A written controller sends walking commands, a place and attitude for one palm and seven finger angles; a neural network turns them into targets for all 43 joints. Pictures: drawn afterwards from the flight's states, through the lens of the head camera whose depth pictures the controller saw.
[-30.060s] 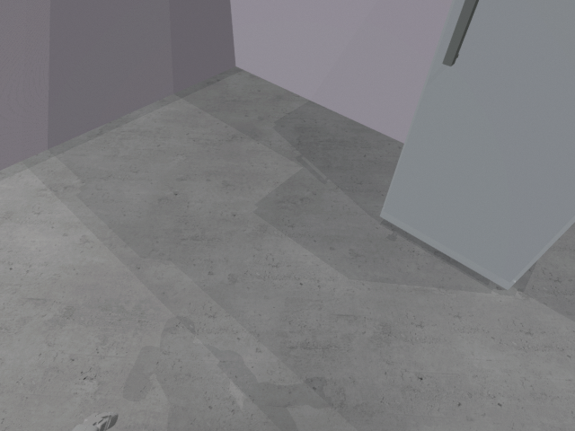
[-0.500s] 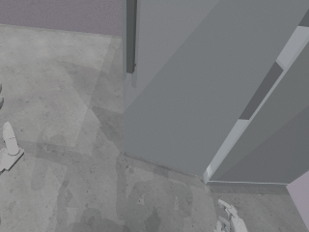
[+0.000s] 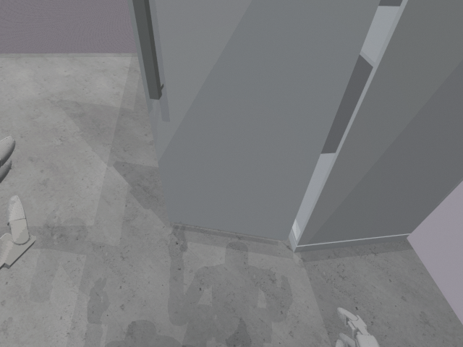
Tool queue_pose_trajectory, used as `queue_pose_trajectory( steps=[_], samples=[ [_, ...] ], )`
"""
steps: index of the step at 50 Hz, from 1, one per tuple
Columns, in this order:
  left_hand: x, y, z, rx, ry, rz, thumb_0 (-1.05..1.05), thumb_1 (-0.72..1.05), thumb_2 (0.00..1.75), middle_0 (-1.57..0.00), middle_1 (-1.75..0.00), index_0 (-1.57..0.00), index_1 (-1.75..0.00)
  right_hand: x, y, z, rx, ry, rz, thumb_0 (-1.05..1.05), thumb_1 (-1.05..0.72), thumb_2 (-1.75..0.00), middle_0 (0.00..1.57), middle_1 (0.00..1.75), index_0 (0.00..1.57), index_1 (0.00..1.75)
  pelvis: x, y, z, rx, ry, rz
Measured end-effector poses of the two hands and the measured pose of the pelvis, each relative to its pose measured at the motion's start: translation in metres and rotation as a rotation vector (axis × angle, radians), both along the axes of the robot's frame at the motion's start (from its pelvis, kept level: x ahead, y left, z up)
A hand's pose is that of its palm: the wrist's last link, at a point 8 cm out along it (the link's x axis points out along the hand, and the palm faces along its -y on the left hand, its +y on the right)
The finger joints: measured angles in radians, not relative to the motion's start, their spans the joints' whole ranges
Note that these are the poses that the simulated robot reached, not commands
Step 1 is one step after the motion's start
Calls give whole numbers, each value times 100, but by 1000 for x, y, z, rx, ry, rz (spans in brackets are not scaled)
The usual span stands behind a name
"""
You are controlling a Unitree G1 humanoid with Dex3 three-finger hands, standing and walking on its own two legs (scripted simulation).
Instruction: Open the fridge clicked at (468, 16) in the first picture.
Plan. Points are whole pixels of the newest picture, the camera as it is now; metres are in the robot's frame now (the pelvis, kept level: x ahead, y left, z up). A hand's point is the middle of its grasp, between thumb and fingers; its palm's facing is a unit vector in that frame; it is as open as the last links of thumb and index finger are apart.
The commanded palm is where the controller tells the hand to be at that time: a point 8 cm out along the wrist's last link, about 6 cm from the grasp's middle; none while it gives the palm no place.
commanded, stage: stop stepping back and stand still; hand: left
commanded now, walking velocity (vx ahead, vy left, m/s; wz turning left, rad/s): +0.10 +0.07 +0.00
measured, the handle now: (145, 5) +0.75 +0.22 +0.27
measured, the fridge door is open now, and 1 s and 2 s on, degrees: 73 73 73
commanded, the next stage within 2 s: let the arm hang, fingers relaxed in 0.64 s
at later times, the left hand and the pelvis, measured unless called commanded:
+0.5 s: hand (22, 208) +0.24 +0.27 +0.18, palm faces +0.38 -0.79 -0.47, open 7.4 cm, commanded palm +0.18 +0.31 +0.19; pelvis +0.03 +0.02 +0.01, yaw -2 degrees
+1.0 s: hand out of the picture +0.10 +0.22 -0.14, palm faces -0.07 -0.97 -0.22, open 7.4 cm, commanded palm none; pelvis +0.00 +0.04 +0.00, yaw +0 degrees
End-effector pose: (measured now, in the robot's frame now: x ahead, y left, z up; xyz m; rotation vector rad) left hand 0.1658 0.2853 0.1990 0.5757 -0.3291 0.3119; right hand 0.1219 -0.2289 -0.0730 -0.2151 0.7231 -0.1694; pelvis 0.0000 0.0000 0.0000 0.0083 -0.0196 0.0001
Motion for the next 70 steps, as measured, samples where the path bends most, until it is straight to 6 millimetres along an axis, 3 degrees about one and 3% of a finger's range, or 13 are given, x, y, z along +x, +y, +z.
queue_pose_trajectory(
  steps=[6, 11, 16, 24, 28, 37, 39, 42, 47, 52, 60, 65, 70],
  samples=[
    [-6, 10, 11, 17, -4, 94, 1, 88, 89, -22, -30, -22, -31, 6, -7, -8, 23, 88, 11, 1, -90, -90, 20, 30, 21, 30, 12, -4, 10, 24, 24, -21],
    [10, 23, -7, -71, 36, 175, 1, 88, 90, -21, -30, -21, -31, 23, -11, -4, -4, 66, 22, 1, -90, -90, 20, 30, 21, 30, 20, 0, 14, 31, 16, -10],
    [28, 17, -25, -132, 47, 105, 2, 89, 90, -21, -30, -21, -31, 48, -8, 3, -48, 14, 13, 1, -90, -90, 20, 30, 21, 30, 28, 11, 5, -3, 4, -9],
    [39, 24, -1, -20, 18, 15, 2, 88, 89, -21, -30, -22, -31, 77, 15, 29, -34, -89, 26, 1, -90, -90, 20, 30, 20, 30, 30, 18, 10, -14, 29, -32],
    [37, 35, 2, -16, 29, 41, 2, 88, 89, -21, -30, -22, -31, 79, 25, 29, -14, -95, 34, 1, -90, -90, 20, 30, 21, 30, 29, 22, 12, -20, 37, -38],
    [23, 43, -24, -131, 108, 86, 2, 88, 89, -21, -30, -21, -31, 54, 31, 19, -24, -26, 22, 1, -90, -90, 20, 30, 21, 30, 25, 32, 13, -26, 27, -34],
    [28, 46, -50, -150, 189, 68, 1, 89, 90, -21, -30, -21, -31, 49, 29, 11, -6, -4, 54, 1, -90, -90, 20, 30, 21, 30, 21, 36, 11, -28, 32, -16],
    [34, 48, -133, -239, 548, 89, 1, 89, 90, -20, -30, -20, -30, 38, 21, -11, 9, 86, 71, 1, -90, -90, 20, 30, 21, 30, 11, 43, 5, -23, 39, -5],
    [-22, 13, -263, -373, 1134, 115, 1, 90, 90, -20, -30, -20, -30, 1, 12, -35, 19, 214, 18, 1, -90, -90, 20, 30, 21, 30, -2, 44, 0, -10, 31, -9],
    [-104, -27, -329, -545, 1439, 161, 1, 93, 89, -20, -30, -21, -30, -62, 12, -43, 4, 433, -27, 0, -90, -90, 20, 30, 20, 30, -6, 38, 1, -16, 19, 5],
    [-175, -7, -339, -575, 1633, 304, 0, 96, 89, -21, -30, -21, -30, -138, 23, -48, 21, 694, -89, 1, -90, -90, 20, 30, 20, 30, -8, 38, 7, -36, 23, 14],
    [-194, 9, -327, -546, 1673, 372, 1, 93, 89, -20, -30, -20, -30, -145, 30, -55, 56, 710, -106, 1, -90, -90, 20, 30, 20, 30, -6, 42, 10, -33, 20, 7],
    [-186, 20, -321, -514, 1660, 393, 1, 91, 89, -20, -30, -20, -30, -131, 34, -59, 77, 666, -109, 0, -90, -90, 20, 30, 20, 30, -3, 45, 11, -28, 15, -3]
  ],
)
